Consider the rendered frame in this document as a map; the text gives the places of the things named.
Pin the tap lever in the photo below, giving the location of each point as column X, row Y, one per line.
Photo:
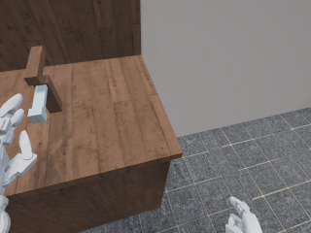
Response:
column 37, row 114

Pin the robot right hand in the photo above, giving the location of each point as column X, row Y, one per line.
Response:
column 248, row 223

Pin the robot left hand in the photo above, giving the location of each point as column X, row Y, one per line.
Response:
column 10, row 118

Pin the counter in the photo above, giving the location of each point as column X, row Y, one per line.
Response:
column 104, row 152

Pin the left robot forearm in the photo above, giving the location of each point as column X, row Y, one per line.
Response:
column 5, row 221

